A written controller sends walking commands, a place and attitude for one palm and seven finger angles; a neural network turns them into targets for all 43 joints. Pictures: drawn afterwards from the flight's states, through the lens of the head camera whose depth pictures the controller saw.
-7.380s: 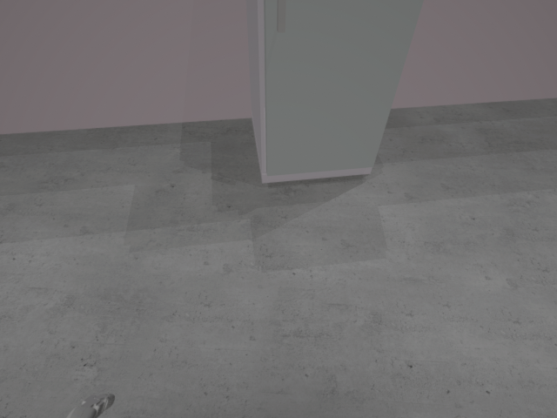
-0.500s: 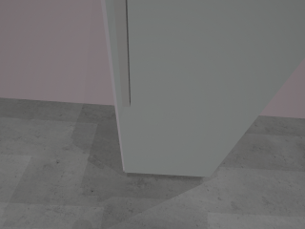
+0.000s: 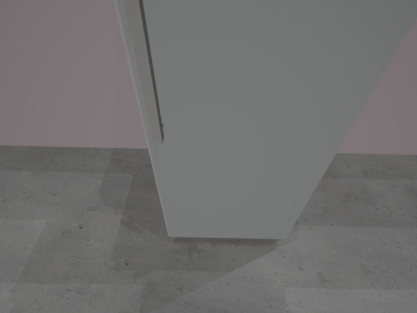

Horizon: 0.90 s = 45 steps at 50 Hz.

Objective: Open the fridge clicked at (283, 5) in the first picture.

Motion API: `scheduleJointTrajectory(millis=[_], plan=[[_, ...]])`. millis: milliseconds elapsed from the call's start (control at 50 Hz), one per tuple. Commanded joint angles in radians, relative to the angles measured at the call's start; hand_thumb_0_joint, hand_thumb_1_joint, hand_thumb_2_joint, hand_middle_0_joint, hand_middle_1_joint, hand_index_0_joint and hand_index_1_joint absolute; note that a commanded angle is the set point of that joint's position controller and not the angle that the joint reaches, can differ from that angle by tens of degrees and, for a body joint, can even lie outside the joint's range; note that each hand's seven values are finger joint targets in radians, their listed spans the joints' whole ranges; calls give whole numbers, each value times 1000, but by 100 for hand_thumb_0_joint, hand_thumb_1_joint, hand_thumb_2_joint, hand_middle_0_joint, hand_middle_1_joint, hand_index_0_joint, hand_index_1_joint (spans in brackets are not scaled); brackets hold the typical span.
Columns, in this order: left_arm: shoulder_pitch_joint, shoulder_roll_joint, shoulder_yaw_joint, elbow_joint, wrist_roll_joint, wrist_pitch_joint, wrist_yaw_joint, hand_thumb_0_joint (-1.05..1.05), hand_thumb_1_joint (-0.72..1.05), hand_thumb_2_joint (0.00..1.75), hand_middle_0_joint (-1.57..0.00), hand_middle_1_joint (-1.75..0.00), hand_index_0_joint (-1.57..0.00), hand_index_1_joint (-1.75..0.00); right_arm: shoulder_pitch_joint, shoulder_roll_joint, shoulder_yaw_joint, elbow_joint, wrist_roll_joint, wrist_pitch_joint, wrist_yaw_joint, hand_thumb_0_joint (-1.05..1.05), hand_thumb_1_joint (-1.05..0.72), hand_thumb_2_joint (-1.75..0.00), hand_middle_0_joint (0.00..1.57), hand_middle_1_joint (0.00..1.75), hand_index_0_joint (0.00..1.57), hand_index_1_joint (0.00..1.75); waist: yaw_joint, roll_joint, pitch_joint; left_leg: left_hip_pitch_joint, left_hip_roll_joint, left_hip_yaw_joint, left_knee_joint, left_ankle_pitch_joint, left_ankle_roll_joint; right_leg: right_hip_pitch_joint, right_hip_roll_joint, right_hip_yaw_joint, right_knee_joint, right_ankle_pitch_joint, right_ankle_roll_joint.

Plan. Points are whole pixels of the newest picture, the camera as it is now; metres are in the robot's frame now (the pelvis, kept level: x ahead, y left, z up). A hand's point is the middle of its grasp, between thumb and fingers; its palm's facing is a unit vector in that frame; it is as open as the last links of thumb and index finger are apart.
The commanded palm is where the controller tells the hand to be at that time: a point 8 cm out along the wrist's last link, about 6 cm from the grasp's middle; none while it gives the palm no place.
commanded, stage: come to a stop and stand still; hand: left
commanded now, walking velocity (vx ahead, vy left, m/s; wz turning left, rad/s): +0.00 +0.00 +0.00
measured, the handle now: (147, 63) +0.52 +0.16 +0.22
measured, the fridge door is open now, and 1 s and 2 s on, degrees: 0 0 0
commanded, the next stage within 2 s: none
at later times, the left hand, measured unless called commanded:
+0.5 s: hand out of the picture +0.01 +0.26 -0.17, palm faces +0.04 -0.96 -0.28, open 7.4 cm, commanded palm none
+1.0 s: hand out of the picture -0.15 +0.24 -0.18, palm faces +0.07 -0.97 -0.24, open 7.4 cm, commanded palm none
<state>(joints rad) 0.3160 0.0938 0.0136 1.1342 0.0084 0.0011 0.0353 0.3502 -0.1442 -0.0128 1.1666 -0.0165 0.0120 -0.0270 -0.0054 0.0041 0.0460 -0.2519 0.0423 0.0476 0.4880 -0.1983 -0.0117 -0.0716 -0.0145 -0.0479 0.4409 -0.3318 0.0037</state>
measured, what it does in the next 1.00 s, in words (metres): shifts its weight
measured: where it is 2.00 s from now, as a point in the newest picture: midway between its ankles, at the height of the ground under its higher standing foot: outside the picture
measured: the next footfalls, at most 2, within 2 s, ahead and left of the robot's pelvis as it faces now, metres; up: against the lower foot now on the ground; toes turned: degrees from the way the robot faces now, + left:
left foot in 1.16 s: +0.00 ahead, +0.13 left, +0.00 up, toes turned +2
right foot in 1.44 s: -0.17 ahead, -0.03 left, +0.00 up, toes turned -6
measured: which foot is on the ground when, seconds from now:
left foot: down 0.00-1.00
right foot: down 0.00-1.00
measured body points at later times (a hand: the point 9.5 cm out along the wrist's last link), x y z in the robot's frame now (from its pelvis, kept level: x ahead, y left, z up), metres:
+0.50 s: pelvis -0.04 +0.04 -0.01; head -0.07 +0.05 +0.44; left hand +0.00 +0.31 -0.15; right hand +0.04 -0.22 -0.14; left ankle +0.04 +0.12 -0.74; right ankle -0.06 -0.12 -0.74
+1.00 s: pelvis -0.10 +0.04 +0.00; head -0.13 +0.05 +0.45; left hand -0.15 +0.29 -0.16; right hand -0.07 -0.22 -0.15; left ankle +0.04 +0.13 -0.73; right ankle -0.06 -0.11 -0.73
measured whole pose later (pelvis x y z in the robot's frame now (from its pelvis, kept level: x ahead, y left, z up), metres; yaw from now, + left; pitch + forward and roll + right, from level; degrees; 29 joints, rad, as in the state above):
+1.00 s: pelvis -0.10 +0.04 +0.00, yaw +3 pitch -4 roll -2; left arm 0.42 0.23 0.01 1.03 0.03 0.03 0.02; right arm 0.29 -0.23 -0.03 1.04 -0.02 0.04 -0.01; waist 0.00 0.01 0.01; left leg -0.36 -0.02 0.02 0.46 -0.17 0.03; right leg -0.21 -0.04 -0.02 0.50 -0.29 0.01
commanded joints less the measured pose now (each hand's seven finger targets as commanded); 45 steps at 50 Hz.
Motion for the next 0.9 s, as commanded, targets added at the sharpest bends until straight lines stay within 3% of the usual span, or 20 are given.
scheduleJointTrajectory(millis=[0, 80, 100, 120, 140, 160, 180, 200, 240, 280, 300, 360, 420, 480, 600, 640, 720, 800, 880], plan=[[67, 132, 23, -22, -3, -6, 14, 0, 90, 90, -20, -30, -20, -30, 22, -86, -16, -37, 10, -26, -11, 0, -90, -90, 20, 30, 20, 30, 17, 19, 5, 94, 66, -59, -48, 258, 23, -94, -111, 55, -74, 219, -25], [67, 115, 16, -12, -2, -3, 15, 0, 90, 90, -20, -30, -20, -30, 11, -77, -19, -34, 10, -27, -14, 0, -90, -90, 20, 30, 20, 30, 12, 16, 3, 104, 70, -71, -68, 235, 30, -102, -102, 51, -85, 177, -16], [84, 287, 1, -90, 19, -47, 15, 0, 90, 90, -20, -30, -20, -30, -37, -169, -4, -168, -3, -40, 10, 0, -90, -90, 20, 30, 20, 30, -3, 17, 110, 38, 21, -99, -14, 199, 23, -127, -99, 49, -128, 307, -22], [42, 228, 44, -106, 20, -46, 19, 0, 90, 90, -20, -30, -20, -30, -10, -158, -38, -193, -9, -60, 2, 0, -90, -90, 20, 30, 20, 30, -21, 93, -56, 48, 24, -78, 37, 251, 29, -88, -128, 62, 25, 375, -38], [57, 191, 39, -97, 18, -44, 21, 0, 90, 90, -20, -30, -20, -30, -17, -116, -34, -171, -9, -61, -8, 0, -90, -90, 20, 30, 20, 30, -7, 99, -150, 85, 38, -89, 56, 352, 43, -67, -120, 56, 55, 415, -43], [74, 172, 21, -104, 13, -41, 23, 0, 90, 90, -20, -30, -20, -30, 4, -118, -26, -176, -5, -60, -11, 0, -90, -90, 20, 30, 20, 30, -5, 56, -161, 97, 50, -103, 74, 435, 52, -60, -106, 41, 48, 426, -41], [91, 158, 22, -115, 13, -33, 22, 0, 90, 90, -20, -30, -20, -30, 16, -116, -30, -191, -2, -55, -12, 0, -90, -90, 20, 30, 20, 30, -3, 33, -154, 92, 58, -103, 71, 418, 56, -84, -98, 45, 40, 364, -42], [96, 161, 18, -129, 16, -29, 20, 0, 90, 90, -20, -30, -20, -30, 14, -123, -29, -204, -3, -54, -11, 0, -90, -90, 20, 30, 20, 30, 0, -14, -149, 84, 59, -103, 85, 436, 61, -90, -92, 45, 43, 383, -40], [67, 189, 31, -156, 17, -16, 20, 0, 90, 90, -20, -30, -20, -30, -10, -155, -45, -217, -2, -41, -10, 0, -90, -90, 20, 30, 20, 30, -4, -61, -55, 18, 55, -93, 64, 320, 64, -134, -90, 43, 36, 292, -39], [47, 214, 35, -185, 18, -7, 16, 0, 90, 90, -20, -30, -20, -30, -34, -179, -52, -237, -2, -34, -7, 0, -90, -90, 20, 30, 20, 30, -4, -38, 12, -29, 52, -101, 20, 175, 68, -173, -81, 48, 24, 160, -41], [49, 216, 32, -199, 19, -6, 15, 0, 90, 90, -20, -30, -20, -30, -36, -179, -48, -245, -3, -34, -4, 0, -90, -90, 20, 30, 20, 30, -1, -25, 9, -30, 52, -107, 10, 167, 71, -170, -74, 46, 26, 143, -43], [35, 255, 38, -222, 19, 0, 10, 0, 90, 90, -20, -30, -20, -30, -80, -218, -57, -269, -4, -27, 2, 0, -90, -90, 20, 30, 20, 30, 2, 21, 53, -80, 59, -139, -71, -56, 70, -198, -62, 43, 15, 22, -40], [40, 278, 38, -236, 22, 1, 3, 0, 90, 90, -20, -30, -20, -30, -107, -249, -62, -285, -6, -26, 9, 0, -90, -90, 20, 30, 20, 30, 9, 76, 35, -106, 72, -182, -161, -242, 69, -178, -48, 35, 24, -25, -38], [58, 296, 41, -232, 24, 3, -3, 0, 90, 90, -20, -30, -20, -30, -134, -283, -67, -297, -7, -21, 12, 0, -90, -90, 20, 30, 20, 30, 17, 80, 30, -123, 82, -206, -229, -358, 65, -168, -38, 22, 25, -56, -38], [104, 310, 38, -215, 28, 4, -9, 0, 90, 90, -20, -30, -20, -30, -129, -286, -64, -291, -7, -11, 19, 0, -90, -90, 20, 30, 20, 30, 17, 42, 17, -101, 65, -175, -244, -369, 44, -185, -47, 32, -32, -116, -47], [115, 317, 37, -207, 27, 3, -10, 0, 90, 90, -20, -30, -20, -30, -134, -277, -63, -282, -6, -8, 20, 0, -90, -90, 20, 30, 20, 30, 18, 11, 24, -93, 47, -157, -216, -336, 38, -203, -60, 62, -67, -134, -51], [99, 326, 34, -198, 22, -1, -12, 0, 90, 90, -20, -30, -20, -30, -104, -257, -57, -259, -2, -6, 19, 0, -90, -90, 20, 30, 20, 30, -6, -31, 8, -7, 22, -128, -127, -235, 31, -285, -96, 121, -127, -181, -60], [100, 323, 32, -186, 20, 2, -11, 0, 90, 90, -20, -30, -20, -30, -74, -260, -58, -233, 1, -4, 18, 0, -90, -90, 20, 30, 20, 30, -14, -11, 9, -8, 35, -150, -134, -270, 32, -302, -84, 109, -107, -198, -50], [169, 290, 28, -149, 22, 8, -9, 0, 90, 90, -20, -30, -20, -30, -90, -271, -60, -217, -1, -2, 15, 0, -90, -90, 20, 30, 20, 30, 15, 56, 42, -121, 54, -189, -234, -380, 33, -217, -43, 60, -38, -152, -42]])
